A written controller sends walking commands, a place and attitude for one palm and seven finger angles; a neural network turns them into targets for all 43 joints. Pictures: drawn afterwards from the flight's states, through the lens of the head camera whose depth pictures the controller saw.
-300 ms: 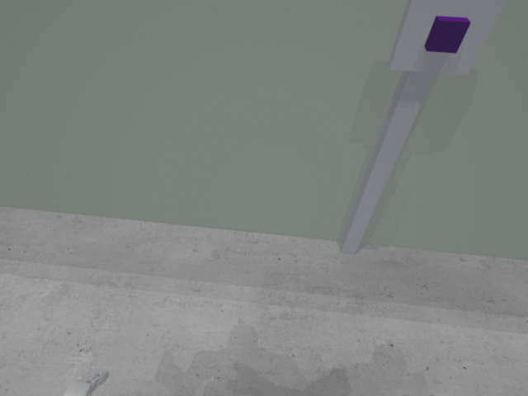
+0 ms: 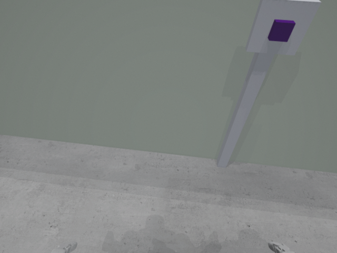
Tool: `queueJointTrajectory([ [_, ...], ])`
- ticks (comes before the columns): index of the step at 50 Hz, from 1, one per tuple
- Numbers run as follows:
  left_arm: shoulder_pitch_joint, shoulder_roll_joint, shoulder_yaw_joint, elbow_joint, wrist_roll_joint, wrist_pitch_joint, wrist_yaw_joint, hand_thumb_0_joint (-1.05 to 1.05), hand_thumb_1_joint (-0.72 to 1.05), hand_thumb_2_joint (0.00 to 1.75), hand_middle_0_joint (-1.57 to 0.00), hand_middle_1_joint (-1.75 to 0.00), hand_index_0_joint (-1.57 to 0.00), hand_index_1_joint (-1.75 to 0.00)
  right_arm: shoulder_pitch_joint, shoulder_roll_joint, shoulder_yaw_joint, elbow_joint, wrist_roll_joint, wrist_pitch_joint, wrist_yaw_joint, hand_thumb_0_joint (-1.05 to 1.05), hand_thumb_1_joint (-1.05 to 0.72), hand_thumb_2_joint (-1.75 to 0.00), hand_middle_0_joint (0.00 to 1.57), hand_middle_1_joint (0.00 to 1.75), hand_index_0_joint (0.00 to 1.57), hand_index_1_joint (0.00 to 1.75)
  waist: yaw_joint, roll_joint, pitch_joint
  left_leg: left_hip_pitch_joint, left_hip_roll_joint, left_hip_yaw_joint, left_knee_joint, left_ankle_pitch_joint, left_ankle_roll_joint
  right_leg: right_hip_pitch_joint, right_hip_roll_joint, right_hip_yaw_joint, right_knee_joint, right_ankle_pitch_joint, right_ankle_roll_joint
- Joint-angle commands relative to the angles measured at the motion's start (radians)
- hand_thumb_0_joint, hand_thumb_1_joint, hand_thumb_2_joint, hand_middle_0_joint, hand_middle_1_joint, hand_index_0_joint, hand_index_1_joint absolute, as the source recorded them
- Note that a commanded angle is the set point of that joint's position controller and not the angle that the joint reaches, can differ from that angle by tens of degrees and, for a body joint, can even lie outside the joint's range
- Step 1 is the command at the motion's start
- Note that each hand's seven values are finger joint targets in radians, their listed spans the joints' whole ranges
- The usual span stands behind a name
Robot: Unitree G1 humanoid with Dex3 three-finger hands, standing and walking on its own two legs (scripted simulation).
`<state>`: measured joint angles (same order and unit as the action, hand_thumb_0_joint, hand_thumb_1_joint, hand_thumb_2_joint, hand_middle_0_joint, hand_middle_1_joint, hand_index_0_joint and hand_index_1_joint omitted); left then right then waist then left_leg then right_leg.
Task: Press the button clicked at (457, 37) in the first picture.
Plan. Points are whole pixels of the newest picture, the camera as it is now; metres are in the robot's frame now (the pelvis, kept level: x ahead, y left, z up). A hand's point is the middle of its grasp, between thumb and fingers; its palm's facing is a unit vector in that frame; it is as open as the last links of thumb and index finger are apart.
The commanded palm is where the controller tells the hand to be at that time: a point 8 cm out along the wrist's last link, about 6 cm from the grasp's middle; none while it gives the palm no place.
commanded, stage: stand and wait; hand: left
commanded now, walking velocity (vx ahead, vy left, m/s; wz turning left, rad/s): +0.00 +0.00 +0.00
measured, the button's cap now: (280, 30) +0.79 -0.34 +0.19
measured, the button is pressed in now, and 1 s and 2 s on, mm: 0 0 0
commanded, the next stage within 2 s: look at it before walking up in 0.74 s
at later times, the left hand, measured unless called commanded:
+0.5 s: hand out of the picture +0.04 +0.23 -0.15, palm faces -0.03 -0.94 -0.35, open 7.4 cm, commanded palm none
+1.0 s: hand out of the picture +0.05 +0.23 -0.15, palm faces -0.05 -0.94 -0.34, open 7.4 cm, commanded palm none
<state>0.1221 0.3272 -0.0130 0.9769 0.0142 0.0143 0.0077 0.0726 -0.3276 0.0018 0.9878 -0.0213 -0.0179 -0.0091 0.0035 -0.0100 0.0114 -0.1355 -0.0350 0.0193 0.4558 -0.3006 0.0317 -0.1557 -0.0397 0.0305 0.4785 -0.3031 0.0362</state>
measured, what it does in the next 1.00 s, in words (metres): stands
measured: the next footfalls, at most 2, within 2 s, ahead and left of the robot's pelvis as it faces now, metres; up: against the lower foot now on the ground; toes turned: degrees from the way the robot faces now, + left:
none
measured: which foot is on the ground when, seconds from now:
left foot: down 0.00-1.00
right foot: down 0.00-1.00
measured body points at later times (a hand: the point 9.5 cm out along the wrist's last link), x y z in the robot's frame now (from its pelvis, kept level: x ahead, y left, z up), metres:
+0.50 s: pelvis -0.03 -0.02 +0.01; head -0.04 -0.02 +0.46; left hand +0.04 +0.28 -0.12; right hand +0.04 -0.32 -0.13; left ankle -0.03 +0.10 -0.74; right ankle -0.03 -0.14 -0.74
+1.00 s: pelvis -0.03 -0.02 +0.01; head -0.03 -0.02 +0.46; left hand +0.05 +0.27 -0.12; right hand +0.03 -0.32 -0.13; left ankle -0.03 +0.10 -0.74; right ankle -0.03 -0.14 -0.74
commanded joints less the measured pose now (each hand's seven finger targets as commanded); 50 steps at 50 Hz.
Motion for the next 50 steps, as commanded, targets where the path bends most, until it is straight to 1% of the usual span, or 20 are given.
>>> queueJointTrajectory([
  [1,-0.034,0.216,0.054,-0.059,-0.003,-0.03,0.012,0.0,0.9,0.9,-0.2,-0.3,-0.2,-0.3,-0.044,-0.217,-0.054,-0.053,0.007,-0.02,-0.013,0.0,-0.9,-0.9,0.2,0.3,0.2,0.3,-0.003,0.017,-0.092,0.034,0.142,-0.094,-0.062,0.409,0.013,0.037,-0.075,0.042,-0.039,0.369,-0.064],
  [6,-0.032,0.218,0.053,-0.037,-0.004,-0.033,0.01,0.0,0.9,0.9,-0.2,-0.3,-0.2,-0.3,-0.039,-0.218,-0.051,-0.031,0.009,-0.019,-0.012,0.0,-0.9,-0.9,0.2,0.3,0.2,0.3,-0.004,0.009,-0.087,0.036,0.144,-0.097,-0.08,0.361,0.011,0.041,-0.078,0.051,-0.064,0.349,-0.065],
  [7,-0.032,0.219,0.052,-0.031,-0.005,-0.033,0.01,0.0,0.9,0.9,-0.2,-0.3,-0.2,-0.3,-0.039,-0.219,-0.051,-0.023,0.01,-0.019,-0.012,0.0,-0.9,-0.9,0.2,0.3,0.2,0.3,-0.003,0.007,-0.079,0.036,0.145,-0.099,-0.087,0.351,0.011,0.038,-0.079,0.051,-0.069,0.34,-0.064],
  [8,-0.028,0.219,0.052,-0.026,-0.005,-0.033,0.009,0.0,0.9,0.9,-0.2,-0.3,-0.2,-0.3,-0.037,-0.221,-0.05,-0.019,0.01,-0.02,-0.012,0.0,-0.9,-0.9,0.2,0.3,0.2,0.3,-0.004,0.017,-0.08,0.036,0.146,-0.098,-0.089,0.346,0.01,0.041,-0.079,0.056,-0.075,0.338,-0.065],
  [9,-0.028,0.219,0.052,-0.021,-0.005,-0.034,0.009,0.0,0.9,0.9,-0.2,-0.3,-0.2,-0.3,-0.034,-0.22,-0.048,-0.012,0.011,-0.02,-0.012,0.0,-0.9,-0.9,0.2,0.3,0.2,0.3,-0.003,0.006,-0.076,0.032,0.147,-0.1,-0.093,0.336,0.01,0.043,-0.08,0.057,-0.08,0.333,-0.065],
  [12,-0.029,0.223,0.051,-0.007,-0.005,-0.035,0.008,0.0,0.9,0.9,-0.2,-0.3,-0.2,-0.3,-0.028,-0.223,-0.047,0.001,0.011,-0.018,-0.011,0.0,-0.9,-0.9,0.2,0.3,0.2,0.3,-0.004,0.008,-0.06,0.024,0.147,-0.101,-0.107,0.299,0.007,0.037,-0.081,0.062,-0.095,0.309,-0.067],
  [16,-0.028,0.225,0.049,0.012,-0.005,-0.037,0.007,0.0,0.9,0.9,-0.2,-0.3,-0.2,-0.3,-0.024,-0.224,-0.045,0.021,0.013,-0.016,-0.008,0.0,-0.9,-0.9,0.2,0.3,0.2,0.3,-0.004,-0.012,-0.035,0.015,0.146,-0.104,-0.125,0.23,0.004,0.017,-0.083,0.075,-0.123,0.255,-0.067],
  [17,-0.031,0.226,0.049,0.014,-0.005,-0.037,0.006,0.0,0.9,0.9,-0.2,-0.3,-0.2,-0.3,-0.021,-0.224,-0.043,0.025,0.013,-0.015,-0.008,0.0,-0.9,-0.9,0.2,0.3,0.2,0.3,-0.003,-0.016,-0.019,0.004,0.145,-0.106,-0.131,0.208,0.004,0.01,-0.083,0.08,-0.131,0.234,-0.067],
  [19,-0.03,0.226,0.047,0.022,-0.005,-0.037,0.004,0.0,0.9,0.9,-0.2,-0.3,-0.2,-0.3,-0.02,-0.225,-0.042,0.035,0.012,-0.014,-0.006,0.0,-0.9,-0.9,0.2,0.3,0.2,0.3,-0.003,-0.006,-0.006,-0.004,0.143,-0.107,-0.141,0.163,0.002,-0.005,-0.081,0.086,-0.149,0.177,-0.066],
  [20,-0.031,0.228,0.048,0.023,-0.003,-0.038,0.004,0.0,0.9,0.9,-0.2,-0.3,-0.2,-0.3,-0.016,-0.224,-0.042,0.036,0.013,-0.012,-0.005,0.0,-0.9,-0.9,0.2,0.3,0.2,0.3,-0.004,-0.022,0.001,-0.011,0.142,-0.112,-0.142,0.149,0.002,-0.011,-0.081,0.091,-0.158,0.152,-0.068],
  [22,-0.034,0.228,0.047,0.027,-0.004,-0.038,0.003,0.0,0.9,0.9,-0.2,-0.3,-0.2,-0.3,-0.008,-0.225,-0.041,0.044,0.012,-0.014,-0.003,0.0,-0.9,-0.9,0.2,0.3,0.2,0.3,-0.005,-0.017,0.003,-0.016,0.141,-0.114,-0.151,0.122,0.0,-0.02,-0.08,0.098,-0.167,0.106,-0.067],
  [28,-0.03,0.227,0.047,0.034,-0.004,-0.04,0.001,0.0,0.9,0.9,-0.2,-0.3,-0.2,-0.3,0.003,-0.224,-0.04,0.058,0.011,-0.015,-0.001,0.0,-0.9,-0.9,0.2,0.3,0.2,0.3,-0.004,-0.014,-0.003,-0.016,0.14,-0.116,-0.15,0.106,-0.002,-0.034,-0.079,0.11,-0.182,0.062,-0.069],
  [32,-0.028,0.223,0.048,0.038,-0.003,-0.039,0.001,0.0,0.9,0.9,-0.2,-0.3,-0.2,-0.3,0.009,-0.222,-0.041,0.065,0.011,-0.017,-0.001,0.0,-0.9,-0.9,0.2,0.3,0.2,0.3,-0.003,-0.012,-0.008,-0.023,0.144,-0.119,-0.156,0.103,-0.002,-0.033,-0.078,0.105,-0.178,0.061,-0.068],
  [35,-0.027,0.223,0.047,0.039,-0.003,-0.04,0.001,0.0,0.9,0.9,-0.2,-0.3,-0.2,-0.3,0.012,-0.225,-0.04,0.066,0.012,-0.017,-0.001,0.0,-0.9,-0.9,0.2,0.3,0.2,0.3,-0.003,-0.009,-0.02,-0.017,0.145,-0.121,-0.15,0.123,-0.002,-0.027,-0.076,0.105,-0.174,0.085,-0.068],
  [36,-0.026,0.222,0.046,0.04,-0.004,-0.041,0.001,0.0,0.9,0.9,-0.2,-0.3,-0.2,-0.3,0.009,-0.222,-0.041,0.068,0.012,-0.019,-0.002,0.0,-0.9,-0.9,0.2,0.3,0.2,0.3,-0.004,0.0,-0.02,-0.013,0.147,-0.117,-0.148,0.137,-0.003,-0.028,-0.078,0.105,-0.171,0.104,-0.069],
  [38,-0.025,0.22,0.045,0.042,-0.004,-0.042,0.002,0.0,0.9,0.9,-0.2,-0.3,-0.2,-0.3,0.012,-0.224,-0.04,0.071,0.012,-0.02,-0.003,0.0,-0.9,-0.9,0.2,0.3,0.2,0.3,-0.005,-0.002,-0.035,-0.003,0.151,-0.116,-0.146,0.165,-0.003,-0.018,-0.079,0.098,-0.162,0.146,-0.068],
  [43,-0.022,0.219,0.045,0.046,-0.005,-0.042,0.003,0.0,0.9,0.9,-0.2,-0.3,-0.2,-0.3,0.011,-0.225,-0.039,0.074,0.013,-0.022,-0.004,0.0,-0.9,-0.9,0.2,0.3,0.2,0.3,-0.004,0.009,-0.047,0.008,0.158,-0.112,-0.149,0.194,-0.004,-0.001,-0.076,0.093,-0.148,0.202,-0.067],
  [46,-0.024,0.218,0.044,0.049,-0.004,-0.041,0.004,0.0,0.9,0.9,-0.2,-0.3,-0.2,-0.3,0.006,-0.224,-0.04,0.075,0.014,-0.021,-0.005,0.0,-0.9,-0.9,0.2,0.3,0.2,0.3,-0.003,0.005,-0.031,0.004,0.159,-0.112,-0.156,0.188,-0.004,-0.007,-0.075,0.088,-0.15,0.195,-0.065],
  [48,-0.025,0.217,0.045,0.05,-0.004,-0.04,0.004,0.0,0.9,0.9,-0.2,-0.3,-0.2,-0.3,0.006,-0.225,-0.04,0.075,0.013,-0.022,-0.005,0.0,-0.9,-0.9,0.2,0.3,0.2,0.3,-0.002,0.014,-0.033,0.006,0.159,-0.114,-0.158,0.192,-0.003,-0.004,-0.074,0.087,-0.149,0.198,-0.064],
  [50,-0.022,0.218,0.045,0.049,-0.003,-0.041,0.003,0.0,0.9,0.9,-0.2,-0.3,-0.2,-0.3,0.001,-0.227,-0.04,0.072,0.014,-0.021,-0.005,0.0,-0.9,-0.9,0.2,0.3,0.2,0.3,-0.001,0.007,-0.024,0.008,0.159,-0.111,-0.157,0.193,-0.002,-0.013,-0.074,0.086,-0.152,0.2,-0.064],
])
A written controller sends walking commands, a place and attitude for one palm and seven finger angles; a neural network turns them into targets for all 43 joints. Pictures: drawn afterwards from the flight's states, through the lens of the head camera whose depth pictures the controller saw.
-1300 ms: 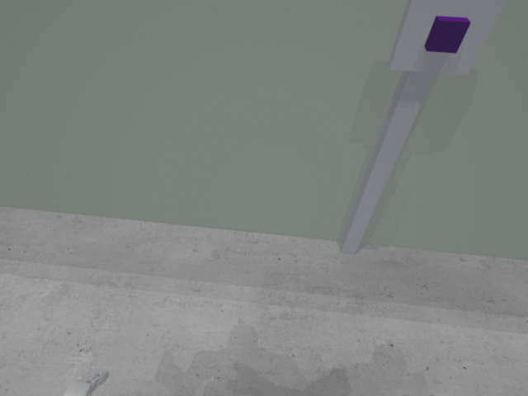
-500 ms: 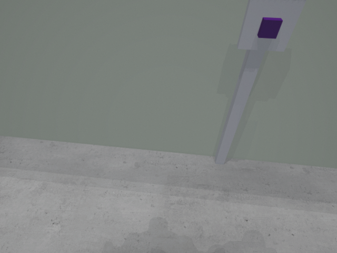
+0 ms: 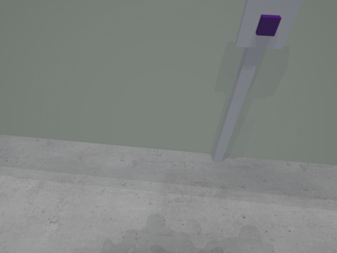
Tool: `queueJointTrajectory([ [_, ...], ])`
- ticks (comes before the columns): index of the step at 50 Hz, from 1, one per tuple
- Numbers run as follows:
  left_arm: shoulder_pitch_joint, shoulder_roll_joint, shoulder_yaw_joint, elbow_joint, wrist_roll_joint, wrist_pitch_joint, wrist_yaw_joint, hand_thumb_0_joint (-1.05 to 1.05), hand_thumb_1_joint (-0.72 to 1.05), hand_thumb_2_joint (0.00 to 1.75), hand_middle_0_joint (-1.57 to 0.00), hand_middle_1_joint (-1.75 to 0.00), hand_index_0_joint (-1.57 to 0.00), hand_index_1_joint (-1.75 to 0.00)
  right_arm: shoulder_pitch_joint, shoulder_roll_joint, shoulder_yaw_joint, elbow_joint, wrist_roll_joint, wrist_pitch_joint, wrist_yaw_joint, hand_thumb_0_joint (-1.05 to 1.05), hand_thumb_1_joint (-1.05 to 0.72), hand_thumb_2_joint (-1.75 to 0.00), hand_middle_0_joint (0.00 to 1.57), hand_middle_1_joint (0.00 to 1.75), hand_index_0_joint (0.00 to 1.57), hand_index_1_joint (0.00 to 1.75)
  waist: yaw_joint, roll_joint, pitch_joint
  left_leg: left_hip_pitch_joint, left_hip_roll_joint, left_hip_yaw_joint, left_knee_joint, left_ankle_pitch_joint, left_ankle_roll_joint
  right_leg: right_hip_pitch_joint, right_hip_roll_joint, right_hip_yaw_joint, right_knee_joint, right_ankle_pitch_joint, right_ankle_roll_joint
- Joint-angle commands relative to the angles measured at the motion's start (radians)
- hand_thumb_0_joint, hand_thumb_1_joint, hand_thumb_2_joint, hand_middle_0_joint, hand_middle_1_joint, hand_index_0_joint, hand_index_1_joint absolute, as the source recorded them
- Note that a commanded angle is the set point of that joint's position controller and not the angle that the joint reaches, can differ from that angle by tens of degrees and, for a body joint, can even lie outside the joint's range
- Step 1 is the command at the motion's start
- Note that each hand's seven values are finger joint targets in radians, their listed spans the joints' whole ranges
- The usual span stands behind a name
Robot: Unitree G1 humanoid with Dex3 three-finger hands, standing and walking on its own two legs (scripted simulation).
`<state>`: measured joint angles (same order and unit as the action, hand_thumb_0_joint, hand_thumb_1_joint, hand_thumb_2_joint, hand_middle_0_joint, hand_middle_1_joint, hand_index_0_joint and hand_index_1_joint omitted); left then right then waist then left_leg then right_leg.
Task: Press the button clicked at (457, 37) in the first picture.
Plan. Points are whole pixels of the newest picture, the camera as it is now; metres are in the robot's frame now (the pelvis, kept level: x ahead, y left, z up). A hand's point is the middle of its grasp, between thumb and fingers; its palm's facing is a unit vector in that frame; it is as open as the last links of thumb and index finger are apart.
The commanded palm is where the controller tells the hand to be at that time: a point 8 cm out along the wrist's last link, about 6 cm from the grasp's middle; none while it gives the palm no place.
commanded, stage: look at it before walking up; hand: left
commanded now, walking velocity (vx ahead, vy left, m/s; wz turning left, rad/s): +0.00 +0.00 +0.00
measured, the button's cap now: (267, 25) +0.82 -0.31 +0.19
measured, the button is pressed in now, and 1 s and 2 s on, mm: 0 0 0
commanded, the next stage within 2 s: walk to a spot facing it in 0.34 s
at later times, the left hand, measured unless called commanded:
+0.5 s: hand out of the picture +0.09 +0.25 -0.15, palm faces -0.03 -0.94 -0.34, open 7.4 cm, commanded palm none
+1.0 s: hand out of the picture +0.06 +0.15 -0.17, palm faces -0.19 -0.95 -0.26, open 7.4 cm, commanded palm none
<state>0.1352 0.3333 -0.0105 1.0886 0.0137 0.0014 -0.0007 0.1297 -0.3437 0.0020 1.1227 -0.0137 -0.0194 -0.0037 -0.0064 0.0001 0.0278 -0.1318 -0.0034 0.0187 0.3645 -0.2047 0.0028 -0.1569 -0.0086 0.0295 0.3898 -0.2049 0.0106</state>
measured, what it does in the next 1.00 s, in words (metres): lifts its left foot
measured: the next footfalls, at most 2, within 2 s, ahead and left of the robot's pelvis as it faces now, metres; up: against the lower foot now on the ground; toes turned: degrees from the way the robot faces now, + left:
left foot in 1.36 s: +0.08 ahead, +0.11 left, +0.00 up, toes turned -27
right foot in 1.94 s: -0.10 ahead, -0.04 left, +0.00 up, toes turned -56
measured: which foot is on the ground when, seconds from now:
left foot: down 0.00-0.82, up 0.84-1.00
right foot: down 0.00-1.00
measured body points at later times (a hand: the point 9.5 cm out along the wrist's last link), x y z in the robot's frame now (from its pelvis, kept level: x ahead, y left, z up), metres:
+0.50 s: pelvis +0.01 +0.00 +0.00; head +0.02 +0.00 +0.45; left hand +0.09 +0.30 -0.13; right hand +0.10 -0.30 -0.13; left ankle +0.00 +0.12 -0.75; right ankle +0.00 -0.13 -0.75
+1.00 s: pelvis -0.01 -0.04 -0.01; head +0.04 -0.07 +0.44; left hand +0.07 +0.20 -0.15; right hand +0.01 -0.30 -0.17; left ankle -0.01 +0.12 -0.66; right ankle -0.01 -0.11 -0.75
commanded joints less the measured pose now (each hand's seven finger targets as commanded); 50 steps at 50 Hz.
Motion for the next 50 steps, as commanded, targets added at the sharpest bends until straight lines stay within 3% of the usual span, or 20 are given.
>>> queueJointTrajectory([
  [1,-0.038,0.213,0.042,-0.062,-0.002,-0.028,0.012,0.0,0.9,0.9,-0.2,-0.3,-0.2,-0.3,-0.055,-0.21,-0.04,-0.062,0.006,-0.02,-0.01,0.0,-0.9,-0.9,0.2,0.3,0.2,0.3,0.006,-0.005,-0.044,0.008,0.127,-0.113,-0.065,0.105,0.027,-0.007,-0.105,0.092,-0.063,0.111,-0.039],
  [14,-0.041,0.216,0.043,-0.064,-0.003,-0.033,0.013,0.0,0.9,0.9,-0.2,-0.3,-0.2,-0.3,-0.07,-0.213,-0.041,-0.066,0.007,-0.021,-0.011,0.0,-0.9,-0.9,0.2,0.3,0.2,0.3,0.006,-0.005,-0.089,0.051,0.13,-0.102,-0.051,0.203,0.024,0.029,-0.111,0.083,-0.051,0.217,-0.04],
  [23,-0.047,0.22,0.045,-0.066,-0.002,-0.029,0.013,0.0,0.9,0.9,-0.2,-0.3,-0.2,-0.3,-0.077,-0.215,-0.041,-0.067,0.006,-0.019,-0.014,0.0,-0.9,-0.9,0.2,0.3,0.2,0.3,0.006,-0.004,-0.065,0.057,0.133,-0.092,-0.058,0.196,0.021,0.018,-0.105,0.093,-0.055,0.221,-0.041],
  [24,-0.043,0.208,0.046,-0.07,-0.002,-0.023,0.012,0.0,0.9,0.9,-0.2,-0.3,-0.2,-0.3,-0.068,-0.203,-0.042,-0.068,0.005,-0.018,-0.016,0.0,-0.9,-0.9,0.2,0.3,0.2,0.3,0.005,0.005,-0.058,0.063,0.137,-0.078,-0.043,0.206,0.018,0.002,-0.103,0.095,-0.041,0.245,-0.041],
  [27,0.019,0.108,0.034,-0.076,-0.003,0.01,0.018,0.0,0.9,0.9,-0.2,-0.3,-0.2,-0.3,0.006,-0.091,-0.03,-0.074,0.003,0.006,-0.024,0.0,-0.9,-0.9,0.2,0.3,0.2,0.3,-0.001,-0.01,-0.063,0.068,0.145,-0.028,0.021,0.231,0.0,-0.043,-0.094,0.106,0.028,0.318,-0.029],
  [30,0.035,0.108,0.048,-0.113,0.002,0.027,0.014,0.0,0.9,0.9,-0.2,-0.3,-0.2,-0.3,0.025,-0.111,-0.051,-0.112,0.002,0.021,-0.032,0.0,-0.9,-0.9,0.2,0.3,0.2,0.3,-0.004,0.016,-0.058,0.072,0.177,-0.024,0.053,0.237,0.014,-0.115,-0.064,0.101,0.117,0.318,-0.027],
  [33,0.055,0.091,0.058,-0.148,0.005,0.039,0.005,0.0,0.9,0.9,-0.2,-0.3,-0.2,-0.3,0.006,-0.127,-0.073,-0.153,0.0,0.029,-0.033,0.0,-0.9,-0.9,0.2,0.3,0.2,0.3,0.004,0.085,-0.033,0.032,0.25,-0.049,0.043,0.193,0.057,-0.19,-0.017,0.066,0.258,0.165,-0.013],
  [35,0.072,0.064,0.066,-0.172,0.005,0.046,-0.001,0.0,0.9,0.9,-0.2,-0.3,-0.2,-0.3,-0.011,-0.134,-0.083,-0.178,-0.001,0.026,-0.029,0.0,-0.9,-0.9,0.2,0.3,0.2,0.3,0.014,0.166,-0.028,0.008,0.341,-0.09,0.011,0.26,0.126,-0.233,0.009,0.008,0.434,-0.181,0.002],
  [36,0.081,0.054,0.07,-0.181,0.005,0.049,-0.003,0.0,0.9,0.9,-0.2,-0.3,-0.2,-0.3,-0.025,-0.13,-0.088,-0.192,-0.003,0.024,-0.028,0.0,-0.9,-0.9,0.2,0.3,0.2,0.3,0.02,0.185,-0.029,-0.002,0.372,-0.085,0.013,0.311,0.151,-0.237,-0.005,-0.006,0.486,-0.271,0.007],
  [37,0.091,0.051,0.076,-0.191,0.004,0.051,-0.005,0.0,0.9,0.9,-0.2,-0.3,-0.2,-0.3,-0.038,-0.124,-0.09,-0.206,-0.003,0.023,-0.028,0.0,-0.9,-0.9,0.2,0.3,0.2,0.3,0.025,0.185,-0.023,-0.053,0.387,-0.07,0.028,0.315,0.155,-0.2,-0.032,0.004,0.49,-0.296,0.003],
  [38,0.129,0.044,0.082,-0.191,0.005,0.049,-0.009,0.0,0.9,0.9,-0.2,-0.3,-0.2,-0.3,-0.072,-0.122,-0.093,-0.219,-0.007,0.024,-0.028,0.0,-0.9,-0.9,0.2,0.3,0.2,0.3,0.056,0.175,-0.016,-0.094,0.372,-0.027,0.083,0.301,0.13,-0.149,-0.047,0.0,0.429,-0.261,-0.002],
  [39,0.189,0.047,0.088,-0.178,0.009,0.043,-0.012,0.0,0.9,0.9,-0.2,-0.3,-0.2,-0.3,-0.093,-0.116,-0.095,-0.229,-0.007,0.028,-0.027,0.0,-0.9,-0.9,0.2,0.3,0.2,0.3,0.087,0.133,-0.024,-0.151,0.33,0.028,0.189,0.232,0.081,-0.06,-0.048,-0.012,0.31,-0.148,-0.002],
  [40,0.255,0.092,0.1,-0.168,0.017,0.032,-0.009,0.0,0.9,0.9,-0.2,-0.3,-0.2,-0.3,-0.099,-0.091,-0.093,-0.24,-0.001,0.038,-0.024,0.0,-0.9,-0.9,0.2,0.3,0.2,0.3,0.119,-0.073,-0.036,-0.22,0.219,0.104,0.415,0.054,0.002,-0.008,-0.089,0.084,0.105,0.081,-0.017],
  [41,0.268,0.196,0.117,-0.175,0.029,0.013,0.008,0.0,0.9,0.9,-0.2,-0.3,-0.2,-0.3,-0.058,0.003,-0.076,-0.271,0.003,0.043,-0.022,0.0,-0.9,-0.9,0.2,0.3,0.2,0.3,0.099,-0.422,-0.019,-0.452,0.03,0.118,0.7,-0.397,-0.067,0.026,-0.323,0.516,-0.076,0.344,-0.08],
  [42,0.275,0.186,0.11,-0.181,0.009,0.02,0.019,0.0,0.9,0.9,-0.2,-0.3,-0.2,-0.3,-0.074,-0.02,-0.079,-0.28,0.006,0.054,-0.024,0.0,-0.9,-0.9,0.2,0.3,0.2,0.3,0.1,-0.321,-0.022,-0.417,0.027,-0.038,0.779,-0.409,-0.05,-0.042,-0.346,0.552,-0.128,0.333,-0.129],
  [43,0.207,0.157,0.113,-0.199,0.007,0.019,0.023,0.0,0.9,0.9,-0.2,-0.3,-0.2,-0.3,-0.038,-0.028,-0.086,-0.261,0.007,0.058,-0.021,0.0,-0.9,-0.9,0.2,0.3,0.2,0.3,0.057,-0.277,-0.011,-0.421,0.05,-0.074,0.808,-0.31,-0.041,-0.058,-0.295,0.496,-0.151,0.141,-0.125],
  [44,0.152,0.131,0.114,-0.217,0.005,0.018,0.022,0.0,0.9,0.9,-0.2,-0.3,-0.2,-0.3,-0.045,-0.029,-0.089,-0.249,0.007,0.052,-0.019,0.0,-0.9,-0.9,0.2,0.3,0.2,0.3,0.048,-0.226,0.008,-0.441,0.062,-0.072,0.83,-0.247,-0.044,-0.07,-0.256,0.479,-0.139,0.09,-0.119],
  [46,0.12,0.084,0.104,-0.23,-0.001,0.009,0.021,0.0,0.9,0.9,-0.2,-0.3,-0.2,-0.3,-0.026,-0.029,-0.089,-0.229,0.002,0.048,-0.017,0.0,-0.9,-0.9,0.2,0.3,0.2,0.3,0.028,-0.141,-0.014,-0.418,0.075,-0.067,0.816,-0.148,-0.059,-0.044,-0.199,0.385,-0.098,0.194,-0.105],
  [48,0.157,0.073,0.105,-0.22,-0.003,0.001,0.021,0.0,0.9,0.9,-0.2,-0.3,-0.2,-0.3,-0.003,-0.009,-0.086,-0.22,0.001,0.048,-0.021,0.0,-0.9,-0.9,0.2,0.3,0.2,0.3,0.027,-0.087,-0.093,-0.428,0.066,-0.064,0.791,-0.124,-0.072,0.062,-0.18,0.347,-0.059,0.312,-0.114],
  [50,0.184,0.07,0.11,-0.211,-0.004,0.001,0.023,0.0,0.9,0.9,-0.2,-0.3,-0.2,-0.3,-0.013,-0.001,-0.085,-0.222,0.001,0.049,-0.026,0.0,-0.9,-0.9,0.2,0.3,0.2,0.3,0.038,-0.068,-0.113,-0.444,0.065,-0.066,0.772,-0.123,-0.082,0.106,-0.175,0.343,-0.041,0.369,-0.118],
])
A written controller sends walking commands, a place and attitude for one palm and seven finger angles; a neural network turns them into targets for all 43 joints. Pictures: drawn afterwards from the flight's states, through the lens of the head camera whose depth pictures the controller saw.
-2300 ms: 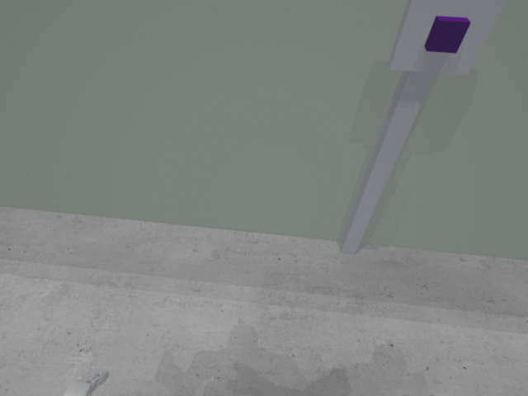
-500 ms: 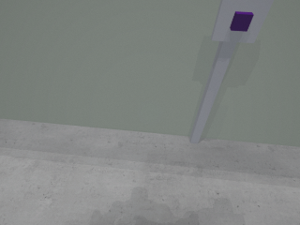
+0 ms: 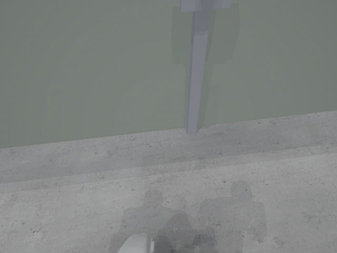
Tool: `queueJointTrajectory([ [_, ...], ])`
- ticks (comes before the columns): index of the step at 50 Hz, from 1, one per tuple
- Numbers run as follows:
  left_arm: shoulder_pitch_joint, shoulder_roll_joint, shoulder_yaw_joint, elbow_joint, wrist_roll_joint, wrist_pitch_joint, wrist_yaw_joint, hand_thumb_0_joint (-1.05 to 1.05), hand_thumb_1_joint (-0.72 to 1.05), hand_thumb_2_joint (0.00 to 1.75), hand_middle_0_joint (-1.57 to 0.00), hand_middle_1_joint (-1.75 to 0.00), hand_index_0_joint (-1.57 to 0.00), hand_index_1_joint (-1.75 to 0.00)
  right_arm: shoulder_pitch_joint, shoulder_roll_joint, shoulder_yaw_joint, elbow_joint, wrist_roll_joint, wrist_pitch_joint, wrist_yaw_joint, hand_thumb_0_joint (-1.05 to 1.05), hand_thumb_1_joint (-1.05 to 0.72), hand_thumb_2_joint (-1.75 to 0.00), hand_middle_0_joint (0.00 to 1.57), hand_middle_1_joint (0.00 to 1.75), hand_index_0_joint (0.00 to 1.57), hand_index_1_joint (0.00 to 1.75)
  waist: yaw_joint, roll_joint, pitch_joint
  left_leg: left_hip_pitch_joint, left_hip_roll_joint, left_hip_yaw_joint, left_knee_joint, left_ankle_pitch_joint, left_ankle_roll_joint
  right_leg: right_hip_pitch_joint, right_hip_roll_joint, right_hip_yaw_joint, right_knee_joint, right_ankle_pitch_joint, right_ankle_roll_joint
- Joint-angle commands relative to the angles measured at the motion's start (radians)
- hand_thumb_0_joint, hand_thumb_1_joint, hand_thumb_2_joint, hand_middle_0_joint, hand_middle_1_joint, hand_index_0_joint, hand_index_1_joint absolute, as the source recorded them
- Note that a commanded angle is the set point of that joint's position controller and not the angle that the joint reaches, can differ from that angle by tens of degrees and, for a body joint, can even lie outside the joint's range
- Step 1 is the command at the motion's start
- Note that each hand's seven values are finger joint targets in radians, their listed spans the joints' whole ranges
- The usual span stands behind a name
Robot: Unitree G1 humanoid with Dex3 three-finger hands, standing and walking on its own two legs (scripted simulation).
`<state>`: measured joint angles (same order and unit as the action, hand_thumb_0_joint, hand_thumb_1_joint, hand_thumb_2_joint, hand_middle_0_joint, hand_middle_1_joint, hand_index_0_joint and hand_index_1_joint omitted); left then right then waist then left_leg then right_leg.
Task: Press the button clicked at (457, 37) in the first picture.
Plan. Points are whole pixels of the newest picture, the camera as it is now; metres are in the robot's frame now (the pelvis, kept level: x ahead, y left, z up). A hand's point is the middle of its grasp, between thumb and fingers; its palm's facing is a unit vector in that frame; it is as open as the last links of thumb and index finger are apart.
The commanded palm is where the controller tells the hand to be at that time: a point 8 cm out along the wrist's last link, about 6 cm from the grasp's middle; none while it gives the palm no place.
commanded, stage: walk to a spot facing it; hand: left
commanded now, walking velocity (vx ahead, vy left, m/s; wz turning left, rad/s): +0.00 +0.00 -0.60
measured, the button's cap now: out of the picture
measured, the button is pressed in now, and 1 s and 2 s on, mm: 0 0 0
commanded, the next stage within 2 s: none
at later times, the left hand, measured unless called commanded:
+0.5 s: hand (71, 250) +0.12 +0.29 -0.17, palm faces -0.22 -0.95 -0.23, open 7.4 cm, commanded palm none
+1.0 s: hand (124, 237) +0.17 +0.15 -0.16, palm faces -0.61 -0.75 -0.25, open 7.4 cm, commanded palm none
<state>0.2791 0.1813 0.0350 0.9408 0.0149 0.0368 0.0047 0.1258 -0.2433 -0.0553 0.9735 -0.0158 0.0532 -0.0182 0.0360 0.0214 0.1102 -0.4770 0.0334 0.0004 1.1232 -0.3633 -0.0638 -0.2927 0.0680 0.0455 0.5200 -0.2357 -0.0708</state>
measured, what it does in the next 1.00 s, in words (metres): steps on the spot, turning right: left foot, then right foot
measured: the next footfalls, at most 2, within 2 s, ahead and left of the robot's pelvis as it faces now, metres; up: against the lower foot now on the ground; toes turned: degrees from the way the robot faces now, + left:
left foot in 0.36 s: +0.05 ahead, +0.17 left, +0.00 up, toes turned -13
right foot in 0.94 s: -0.09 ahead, -0.03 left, +0.00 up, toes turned -42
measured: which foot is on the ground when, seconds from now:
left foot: up 0.00-0.34, down 0.36-0.94, up 0.96-1.00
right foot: down 0.00-0.36, up 0.38-0.92, down 0.94-1.00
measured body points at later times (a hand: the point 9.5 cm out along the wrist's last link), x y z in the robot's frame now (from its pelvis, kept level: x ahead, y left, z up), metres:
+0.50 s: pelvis -0.01 +0.09 +0.00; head +0.02 +0.13 +0.45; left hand +0.13 +0.34 -0.15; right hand +0.02 -0.18 -0.11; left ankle +0.01 +0.18 -0.74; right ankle -0.05 -0.05 -0.65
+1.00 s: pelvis -0.05 +0.07 -0.01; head -0.04 +0.03 +0.43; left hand +0.20 +0.19 -0.14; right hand -0.22 -0.13 -0.17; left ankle +0.00 +0.18 -0.71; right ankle -0.12 +0.00 -0.74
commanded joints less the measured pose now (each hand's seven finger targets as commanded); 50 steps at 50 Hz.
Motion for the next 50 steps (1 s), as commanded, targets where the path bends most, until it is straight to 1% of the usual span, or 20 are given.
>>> queueJointTrajectory([
  [1,0.048,0.222,0.067,-0.06,-0.004,-0.034,0.017,0.0,0.9,0.9,-0.2,-0.3,-0.2,-0.3,-0.006,-0.093,-0.027,-0.076,0.002,-0.022,-0.013,0.0,-0.9,-0.9,0.2,0.3,0.2,0.3,-0.006,-0.104,-0.2,-0.109,0.027,-0.048,0.006,0.037,-0.018,0.256,-0.246,0.323,-0.169,0.407,-0.04],
  [11,0.026,0.246,0.079,-0.074,0.014,-0.017,0.014,0.0,0.9,0.9,-0.2,-0.3,-0.2,-0.3,-0.048,-0.081,-0.021,-0.13,0.009,-0.036,-0.018,0.0,-0.9,-0.9,0.2,0.3,0.2,0.3,0.007,-0.156,-0.159,0.015,0.002,-0.037,-0.267,-0.058,-0.009,0.133,-0.242,0.443,-0.174,0.318,-0.123],
  [14,-0.025,0.259,0.084,-0.096,0.015,-0.009,0.013,0.0,0.9,0.9,-0.2,-0.3,-0.2,-0.3,0.001,-0.08,-0.02,-0.13,0.018,-0.045,-0.021,0.0,-0.9,-0.9,0.2,0.3,0.2,0.3,-0.011,-0.182,-0.175,0.133,-0.023,-0.031,-0.43,-0.05,0.012,0.074,-0.218,0.47,-0.153,0.34,-0.104],
  [16,-0.072,0.259,0.082,-0.105,0.009,-0.005,0.011,0.0,0.9,0.9,-0.2,-0.3,-0.2,-0.3,0.093,-0.082,-0.02,-0.11,0.022,-0.056,-0.025,0.0,-0.9,-0.9,0.2,0.3,0.2,0.3,-0.057,-0.179,-0.201,0.308,-0.037,-0.01,-0.64,0.072,0.02,-0.013,-0.173,0.443,-0.096,0.303,-0.046],
  [17,-0.086,0.23,0.076,-0.119,0.003,-0.002,0.009,0.0,0.9,0.9,-0.2,-0.3,-0.2,-0.3,0.146,-0.112,-0.025,-0.097,0.021,-0.066,-0.031,0.0,-0.9,-0.9,0.2,0.3,0.2,0.3,-0.083,-0.107,-0.216,0.459,0.021,-0.049,-0.746,0.12,0.038,-0.135,-0.105,0.387,-0.018,0.183,0.001],
  [18,-0.07,0.164,0.066,-0.139,-0.007,0.002,-0.002,0.0,0.9,0.9,-0.2,-0.3,-0.2,-0.3,0.143,-0.199,-0.04,-0.108,0.009,-0.073,-0.032,0.0,-0.9,-0.9,0.2,0.3,0.2,0.3,-0.083,0.164,-0.203,0.535,0.254,-0.292,-0.88,0.046,0.096,-0.314,0.031,0.226,0.174,-0.103,0.058],
  [19,-0.08,0.163,0.071,-0.146,0.004,0.003,-0.006,0.0,0.9,0.9,-0.2,-0.3,-0.2,-0.3,0.107,-0.25,-0.048,-0.133,0.005,-0.063,-0.028,0.0,-0.9,-0.9,0.2,0.3,0.2,0.3,-0.067,0.265,-0.139,0.401,0.439,-0.431,-0.912,0.103,0.169,-0.359,0.044,0.068,0.415,-0.332,0.113],
  [20,-0.074,0.194,0.081,-0.146,0.015,0.004,-0.009,0.0,0.9,0.9,-0.2,-0.3,-0.2,-0.3,0.055,-0.231,-0.034,-0.162,0.001,-0.057,-0.023,0.0,-0.9,-0.9,0.2,0.3,0.2,0.3,-0.043,0.17,-0.103,0.268,0.454,-0.421,-0.903,0.116,0.216,-0.313,-0.014,0.088,0.556,-0.304,0.128],
  [21,-0.045,0.212,0.094,-0.112,0.026,0.013,-0.011,0.0,0.9,0.9,-0.2,-0.3,-0.2,-0.3,-0.005,-0.156,-0.02,-0.168,-0.004,-0.064,-0.027,0.0,-0.9,-0.9,0.2,0.3,0.2,0.3,-0.01,0.147,-0.075,0.225,0.367,-0.325,-0.907,0.156,0.184,-0.306,-0.022,0.092,0.637,-0.228,0.141],
  [22,-0.033,0.21,0.099,-0.097,0.026,0.016,-0.023,0.0,0.9,0.9,-0.2,-0.3,-0.2,-0.3,-0.027,-0.142,-0.013,-0.177,-0.005,-0.068,-0.029,0.0,-0.9,-0.9,0.2,0.3,0.2,0.3,0.007,0.107,-0.059,0.207,0.308,-0.223,-0.886,0.195,0.168,-0.292,-0.033,0.066,0.709,-0.178,0.14],
  [25,-0.01,0.164,0.083,-0.087,0.021,0.019,-0.037,0.0,0.9,0.9,-0.2,-0.3,-0.2,-0.3,0.016,-0.117,-0.007,-0.162,0.0,-0.078,-0.03,0.0,-0.9,-0.9,0.2,0.3,0.2,0.3,0.004,0.092,-0.097,0.316,0.224,-0.044,-0.825,0.376,0.145,-0.331,-0.053,0.014,0.775,-0.097,0.153],
  [30,-0.107,0.146,0.071,-0.111,0.013,0.026,-0.037,0.0,0.9,0.9,-0.2,-0.3,-0.2,-0.3,0.171,-0.114,-0.015,-0.112,0.0,-0.08,-0.03,0.0,-0.9,-0.9,0.2,0.3,0.2,0.3,-0.058,0.103,-0.084,0.419,0.27,-0.042,-0.813,0.464,0.182,-0.345,-0.092,-0.01,0.671,-0.113,0.167],
  [38,-0.172,0.112,0.061,-0.124,0.009,0.033,-0.04,0.0,0.9,0.9,-0.2,-0.3,-0.2,-0.3,0.192,-0.141,-0.041,-0.071,-0.007,-0.072,-0.021,0.0,-0.9,-0.9,0.2,0.3,0.2,0.3,-0.08,0.144,-0.09,0.406,0.347,0.054,-0.815,0.369,0.212,-0.238,-0.144,-0.081,0.417,-0.184,0.149],
  [42,-0.163,0.096,0.057,-0.127,0.007,0.019,-0.036,0.0,0.9,0.9,-0.2,-0.3,-0.2,-0.3,0.182,-0.162,-0.055,-0.054,-0.011,-0.066,-0.012,0.0,-0.9,-0.9,0.2,0.3,0.2,0.3,-0.079,0.166,-0.132,0.387,0.374,0.107,-0.744,0.413,0.192,-0.114,-0.12,-0.123,0.245,-0.202,0.115],
  [45,-0.071,0.132,0.065,-0.099,0.008,-0.001,-0.025,0.0,0.9,0.9,-0.2,-0.3,-0.2,-0.3,0.182,-0.156,-0.054,-0.048,-0.004,-0.059,-0.001,0.0,-0.9,-0.9,0.2,0.3,0.2,0.3,-0.028,0.081,-0.185,0.277,0.339,0.219,-0.538,0.356,0.091,0.127,-0.105,-0.143,-0.039,0.024,0.079],
  [46,-0.008,0.214,0.077,-0.084,0.015,-0.018,-0.014,0.0,0.9,0.9,-0.2,-0.3,-0.2,-0.3,0.199,-0.112,-0.044,-0.064,0.003,-0.053,0.006,0.0,-0.9,-0.9,0.2,0.3,0.2,0.3,0.005,-0.122,-0.223,0.113,0.275,0.265,-0.336,0.16,0.027,0.292,-0.252,0.045,-0.156,0.146,0.026],
  [47,0.031,0.317,0.097,-0.073,0.013,-0.027,0.003,0.0,0.9,0.9,-0.2,-0.3,-0.2,-0.3,0.157,-0.036,-0.019,-0.116,-0.003,-0.048,0.009,0.0,-0.9,-0.9,0.2,0.3,0.2,0.3,0.02,-0.375,-0.203,-0.15,0.12,0.223,-0.094,-0.256,-0.026,0.331,-0.469,0.39,-0.189,0.487,-0.07],
  [48,0.055,0.315,0.097,-0.069,-0.002,-0.018,0.013,0.0,0.9,0.9,-0.2,-0.3,-0.2,-0.3,0.107,-0.076,-0.024,-0.131,0.0,-0.032,-0.003,0.0,-0.9,-0.9,0.2,0.3,0.2,0.3,0.04,-0.287,-0.2,-0.144,0.112,0.08,0.001,-0.257,-0.011,0.27,-0.478,0.34,-0.181,0.539,-0.126],
  [49,0.006,0.283,0.096,-0.076,0.002,-0.018,0.02,0.0,0.9,0.9,-0.2,-0.3,-0.2,-0.3,0.095,-0.067,-0.024,-0.131,0.002,-0.027,-0.003,0.0,-0.9,-0.9,0.2,0.3,0.2,0.3,0.014,-0.25,-0.169,-0.178,0.127,0.041,0.023,-0.188,-0.007,0.258,-0.421,0.267,-0.183,0.464,-0.123],
  [50,-0.048,0.259,0.095,-0.087,0.001,-0.017,0.023,0.0,0.9,0.9,-0.2,-0.3,-0.2,-0.3,0.085,-0.07,-0.025,-0.121,0.0,-0.025,-0.003,0.0,-0.9,-0.9,0.2,0.3,0.2,0.3,-0.001,-0.267,-0.155,-0.181,0.129,0.034,0.038,-0.136,-0.013,0.236,-0.376,0.26,-0.177,0.412,-0.104],
])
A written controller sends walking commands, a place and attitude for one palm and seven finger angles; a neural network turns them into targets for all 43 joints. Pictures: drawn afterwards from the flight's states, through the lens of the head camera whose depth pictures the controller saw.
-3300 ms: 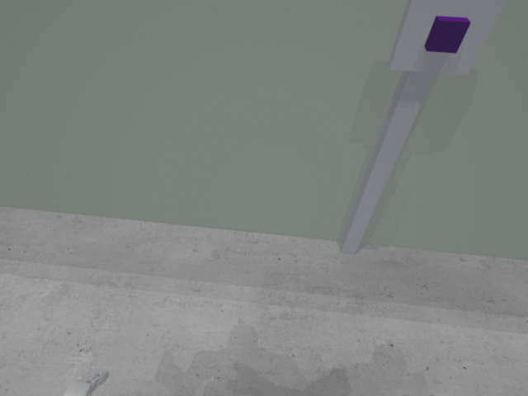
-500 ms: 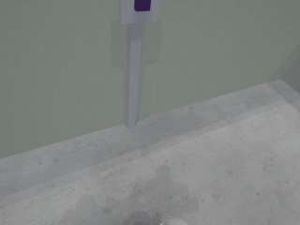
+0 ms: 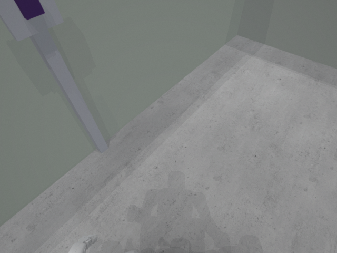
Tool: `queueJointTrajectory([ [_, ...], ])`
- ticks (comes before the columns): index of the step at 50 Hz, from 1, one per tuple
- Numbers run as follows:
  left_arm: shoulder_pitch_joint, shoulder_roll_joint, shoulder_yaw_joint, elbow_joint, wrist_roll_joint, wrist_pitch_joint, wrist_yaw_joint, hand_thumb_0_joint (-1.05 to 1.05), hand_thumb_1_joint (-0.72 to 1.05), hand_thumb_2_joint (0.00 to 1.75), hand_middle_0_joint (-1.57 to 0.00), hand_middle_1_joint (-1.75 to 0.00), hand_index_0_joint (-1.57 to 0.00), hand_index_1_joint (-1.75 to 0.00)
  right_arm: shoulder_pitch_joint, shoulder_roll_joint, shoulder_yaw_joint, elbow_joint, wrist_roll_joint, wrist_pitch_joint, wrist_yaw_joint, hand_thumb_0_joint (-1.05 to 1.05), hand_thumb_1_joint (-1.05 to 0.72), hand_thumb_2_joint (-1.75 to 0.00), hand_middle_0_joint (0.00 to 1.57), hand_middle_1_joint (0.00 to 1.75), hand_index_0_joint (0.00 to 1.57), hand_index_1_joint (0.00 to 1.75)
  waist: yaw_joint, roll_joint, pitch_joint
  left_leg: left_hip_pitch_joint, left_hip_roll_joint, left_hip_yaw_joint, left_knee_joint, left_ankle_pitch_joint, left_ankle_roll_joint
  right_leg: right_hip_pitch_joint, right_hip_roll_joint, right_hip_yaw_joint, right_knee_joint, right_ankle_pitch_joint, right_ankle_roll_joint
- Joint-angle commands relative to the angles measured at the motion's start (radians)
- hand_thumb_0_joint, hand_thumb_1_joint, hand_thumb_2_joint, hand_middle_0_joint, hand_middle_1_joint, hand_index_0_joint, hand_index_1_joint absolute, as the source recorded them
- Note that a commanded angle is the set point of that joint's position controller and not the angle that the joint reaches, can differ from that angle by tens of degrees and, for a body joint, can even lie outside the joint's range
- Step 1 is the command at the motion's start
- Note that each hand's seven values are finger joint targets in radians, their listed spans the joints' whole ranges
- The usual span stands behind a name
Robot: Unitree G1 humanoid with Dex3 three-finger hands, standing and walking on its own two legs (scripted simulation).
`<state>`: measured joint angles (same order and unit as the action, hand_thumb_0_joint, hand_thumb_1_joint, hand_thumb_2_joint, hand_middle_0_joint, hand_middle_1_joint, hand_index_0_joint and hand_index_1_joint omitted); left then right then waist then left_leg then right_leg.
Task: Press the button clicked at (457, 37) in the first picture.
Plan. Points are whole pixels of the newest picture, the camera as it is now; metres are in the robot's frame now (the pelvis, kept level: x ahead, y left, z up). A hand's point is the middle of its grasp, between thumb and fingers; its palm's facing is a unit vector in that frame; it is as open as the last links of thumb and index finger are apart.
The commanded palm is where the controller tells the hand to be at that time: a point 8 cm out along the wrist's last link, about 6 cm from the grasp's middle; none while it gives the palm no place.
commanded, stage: walk to a spot facing it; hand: left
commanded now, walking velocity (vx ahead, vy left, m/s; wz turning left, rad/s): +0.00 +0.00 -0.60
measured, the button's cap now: (29, 5) +0.81 +0.46 +0.21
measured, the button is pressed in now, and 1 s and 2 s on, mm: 0 0 0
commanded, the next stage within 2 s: none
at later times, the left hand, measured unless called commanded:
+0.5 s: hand out of the picture +0.12 +0.24 -0.17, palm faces -0.19 -0.97 -0.16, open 7.4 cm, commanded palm none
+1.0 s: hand (166, 160) +0.44 +0.02 -0.18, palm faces -0.58 -0.80 -0.16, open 7.4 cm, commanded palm none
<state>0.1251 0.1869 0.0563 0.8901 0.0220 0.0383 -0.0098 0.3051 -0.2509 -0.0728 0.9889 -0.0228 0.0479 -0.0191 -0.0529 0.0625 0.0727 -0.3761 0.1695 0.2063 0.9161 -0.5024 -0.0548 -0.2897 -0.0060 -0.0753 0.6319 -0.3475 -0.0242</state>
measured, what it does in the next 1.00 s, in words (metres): walks ahead, turning right: left foot, then right foot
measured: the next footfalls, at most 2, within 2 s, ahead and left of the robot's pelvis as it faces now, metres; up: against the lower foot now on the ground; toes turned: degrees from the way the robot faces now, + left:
left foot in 0.40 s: +0.11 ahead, +0.12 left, +0.00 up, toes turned -8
right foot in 0.96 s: +0.30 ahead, -0.16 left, +0.00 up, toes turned -42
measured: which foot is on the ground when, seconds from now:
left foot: up 0.00-0.38, down 0.40-0.98, up 1.00-1.00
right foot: down 0.00-0.40, up 0.42-0.94, down 0.96-1.00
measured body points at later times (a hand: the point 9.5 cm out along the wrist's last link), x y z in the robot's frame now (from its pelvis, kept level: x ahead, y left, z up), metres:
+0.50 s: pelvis +0.07 +0.04 +0.01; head +0.07 +0.08 +0.46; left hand +0.13 +0.29 -0.15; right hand +0.09 -0.23 -0.09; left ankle +0.07 +0.13 -0.72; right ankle +0.00 -0.09 -0.67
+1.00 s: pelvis +0.23 -0.05 -0.02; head +0.28 -0.07 +0.43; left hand +0.47 +0.07 -0.16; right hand +0.00 -0.14 -0.15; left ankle +0.10 +0.13 -0.67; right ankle +0.27 -0.13 -0.73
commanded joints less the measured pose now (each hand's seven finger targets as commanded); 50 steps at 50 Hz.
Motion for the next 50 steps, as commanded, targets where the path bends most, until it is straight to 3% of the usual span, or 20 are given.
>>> queueJointTrajectory([
  [1,0.07,0.223,0.059,-0.047,-0.008,-0.021,0.033,0.0,0.9,0.9,-0.2,-0.3,-0.2,-0.3,-0.101,-0.078,-0.012,-0.12,0.003,-0.017,0.0,0.0,-0.9,-0.9,0.2,0.3,0.2,0.3,0.073,-0.258,-0.076,-0.258,-0.009,-0.179,0.255,0.07,-0.031,0.175,-0.264,0.341,-0.293,0.498,-0.138],
  [5,0.044,0.203,0.049,-0.054,-0.007,-0.031,0.024,0.0,0.9,0.9,-0.2,-0.3,-0.2,-0.3,-0.048,-0.068,-0.015,-0.094,-0.002,-0.01,0.002,0.0,-0.9,-0.9,0.2,0.3,0.2,0.3,0.038,-0.182,-0.075,-0.169,-0.04,-0.174,0.194,0.164,-0.047,0.099,-0.197,0.3,-0.318,0.387,-0.122],
  [10,0.13,0.219,0.055,-0.023,-0.002,-0.044,0.013,0.0,0.9,0.9,-0.2,-0.3,-0.2,-0.3,-0.14,-0.077,-0.013,-0.142,-0.008,-0.03,0.015,0.0,-0.9,-0.9,0.2,0.3,0.2,0.3,0.088,-0.191,-0.073,-0.214,-0.057,-0.169,0.061,0.139,-0.046,0.167,-0.198,0.426,-0.378,0.031,-0.156],
  [14,0.15,0.24,0.06,-0.015,0.003,-0.051,0.007,0.0,0.9,0.9,-0.2,-0.3,-0.2,-0.3,-0.187,-0.066,-0.01,-0.177,-0.001,-0.053,0.02,0.0,-0.9,-0.9,0.2,0.3,0.2,0.3,0.104,-0.228,-0.054,-0.143,-0.095,-0.163,-0.112,0.089,-0.028,0.141,-0.201,0.486,-0.382,-0.023,-0.173],
  [17,0.119,0.239,0.063,-0.023,0.003,-0.049,0.006,0.0,0.9,0.9,-0.2,-0.3,-0.2,-0.3,-0.123,-0.056,-0.006,-0.168,0.007,-0.072,0.014,0.0,-0.9,-0.9,0.2,0.3,0.2,0.3,0.072,-0.241,-0.061,0.057,-0.129,-0.154,-0.311,0.103,-0.006,0.035,-0.171,0.492,-0.321,0.015,-0.152],
  [18,0.085,0.231,0.062,-0.025,-0.002,-0.046,0.004,0.0,0.9,0.9,-0.2,-0.3,-0.2,-0.3,-0.052,-0.06,-0.006,-0.145,0.009,-0.079,0.008,0.0,-0.9,-0.9,0.2,0.3,0.2,0.3,0.029,-0.217,-0.065,0.204,-0.142,-0.137,-0.423,0.188,-0.001,-0.058,-0.13,0.459,-0.269,-0.012,-0.119],
  [19,0.066,0.186,0.052,-0.038,-0.006,-0.044,0.0,0.0,0.9,0.9,-0.2,-0.3,-0.2,-0.3,0.042,-0.094,-0.01,-0.113,0.01,-0.09,-0.004,0.0,-0.9,-0.9,0.2,0.3,0.2,0.3,-0.012,-0.112,-0.1,0.4,-0.091,-0.168,-0.544,0.2,0.007,-0.178,-0.055,0.387,-0.15,-0.037,-0.071],
  [20,0.085,0.107,0.037,-0.054,-0.014,-0.042,-0.009,0.0,0.9,0.9,-0.2,-0.3,-0.2,-0.3,0.123,-0.2,-0.032,-0.091,0.0,-0.094,-0.009,0.0,-0.9,-0.9,0.2,0.3,0.2,0.3,-0.044,0.206,-0.144,0.555,0.168,-0.454,-0.673,-0.026,0.05,-0.374,0.083,0.238,0.13,-0.172,-0.011],
  [21,0.063,0.106,0.038,-0.074,-0.005,-0.046,-0.014,0.0,0.9,0.9,-0.2,-0.3,-0.2,-0.3,0.16,-0.253,-0.036,-0.093,-0.003,-0.091,-0.011,0.0,-0.9,-0.9,0.2,0.3,0.2,0.3,-0.053,0.278,-0.097,0.488,0.348,-0.657,-0.755,-0.167,0.119,-0.476,0.068,0.122,0.341,-0.242,0.027],
  [22,0.04,0.142,0.05,-0.07,0.005,-0.041,-0.019,0.0,0.9,0.9,-0.2,-0.3,-0.2,-0.3,0.095,-0.224,-0.028,-0.111,-0.004,-0.085,-0.009,0.0,-0.9,-0.9,0.2,0.3,0.2,0.3,-0.031,0.183,-0.006,0.316,0.356,-0.645,-0.806,-0.26,0.144,-0.454,-0.004,0.157,0.439,-0.176,0.027],
  [25,0.09,0.134,0.061,-0.008,0.016,-0.028,-0.047,0.0,0.9,0.9,-0.2,-0.3,-0.2,-0.3,-0.029,-0.102,0.011,-0.127,0.001,-0.105,-0.014,0.0,-0.9,-0.9,0.2,0.3,0.2,0.3,0.048,0.048,0.084,0.183,0.199,-0.369,-0.8,-0.035,0.059,-0.402,-0.042,0.111,0.567,0.054,0.043],
  [29,0.167,0.073,0.051,0.032,0.014,-0.012,-0.037,0.0,0.9,0.9,-0.2,-0.3,-0.2,-0.3,0.071,-0.058,0.02,-0.075,0.011,-0.127,-0.023,0.0,-0.9,-0.9,0.2,0.3,0.2,0.3,0.066,0.097,0.019,0.299,0.111,-0.126,-0.699,0.467,-0.016,-0.414,-0.027,0.096,0.641,0.185,0.06],
  [35,0.062,0.048,0.045,0.012,0.011,-0.005,-0.039,0.0,0.9,0.9,-0.2,-0.3,-0.2,-0.3,0.186,-0.025,0.024,-0.006,0.008,-0.133,-0.029,0.0,-0.9,-0.9,0.2,0.3,0.2,0.3,0.041,0.072,0.047,0.406,0.138,-0.063,-0.674,0.663,0.023,-0.531,-0.047,0.048,0.599,0.205,0.066],
  [41,-0.153,0.011,0.017,-0.043,0.01,-0.026,-0.05,0.0,0.9,0.9,-0.2,-0.3,-0.2,-0.3,0.293,-0.02,0.019,0.063,-0.011,-0.126,-0.028,0.0,-0.9,-0.9,0.2,0.3,0.2,0.3,-0.022,0.041,0.099,0.541,0.175,0.003,-0.644,0.845,0.124,-0.516,-0.048,-0.075,0.239,0.122,0.028],
  [43,-0.118,0.01,0.014,-0.037,0.009,-0.038,-0.047,0.0,0.9,0.9,-0.2,-0.3,-0.2,-0.3,0.274,-0.044,0.013,0.065,-0.009,-0.122,-0.025,0.0,-0.9,-0.9,0.2,0.3,0.2,0.3,0.009,0.059,0.066,0.533,0.168,0.08,-0.545,1.124,0.124,-0.372,0.012,-0.143,0.109,0.076,-0.007],
  [46,0.118,0.073,0.037,0.029,0.014,-0.058,-0.032,0.0,0.9,0.9,-0.2,-0.3,-0.2,-0.3,0.201,-0.099,-0.004,0.037,0.005,-0.123,-0.018,0.0,-0.9,-0.9,0.2,0.3,0.2,0.3,0.125,0.113,-0.094,0.466,0.163,0.134,-0.228,1.379,0.09,-0.026,0.082,-0.161,0.0,0.091,-0.068],
  [47,0.252,0.124,0.054,0.07,0.016,-0.072,-0.028,0.0,0.9,0.9,-0.2,-0.3,-0.2,-0.3,0.164,-0.102,-0.001,0.017,0.012,-0.123,-0.009,0.0,-0.9,-0.9,0.2,0.3,0.2,0.3,0.197,0.08,-0.164,0.284,0.154,0.139,-0.012,1.213,0.059,0.259,0.06,-0.134,-0.084,0.182,-0.095],
  [48,0.379,0.232,0.075,0.097,0.014,-0.081,-0.017,0.0,0.9,0.9,-0.2,-0.3,-0.2,-0.3,0.155,-0.052,0.008,-0.014,0.03,-0.121,0.004,0.0,-0.9,-0.9,0.2,0.3,0.2,0.3,0.248,-0.119,-0.281,-0.035,0.045,0.116,0.316,0.471,0.019,0.573,-0.195,0.226,-0.123,0.262,-0.203],
  [49,0.398,0.308,0.087,0.101,-0.012,-0.08,-0.001,0.0,0.9,0.9,-0.2,-0.3,-0.2,-0.3,0.137,0.001,0.012,-0.056,0.033,-0.127,-0.004,0.0,-0.9,-0.9,0.2,0.3,0.2,0.3,0.209,-0.249,-0.38,-0.288,-0.095,-0.01,0.632,-0.112,-0.02,0.7,-0.421,0.694,-0.201,0.467,-0.322],
  [50,0.346,0.297,0.089,0.079,-0.026,-0.068,0.013,0.0,0.9,0.9,-0.2,-0.3,-0.2,-0.3,0.053,-0.038,0.002,-0.081,0.027,-0.121,-0.008,0.0,-0.9,-0.9,0.2,0.3,0.2,0.3,0.205,-0.111,-0.289,-0.32,-0.05,-0.159,0.649,-0.026,0.018,0.576,-0.425,0.641,-0.285,0.348,-0.329],
])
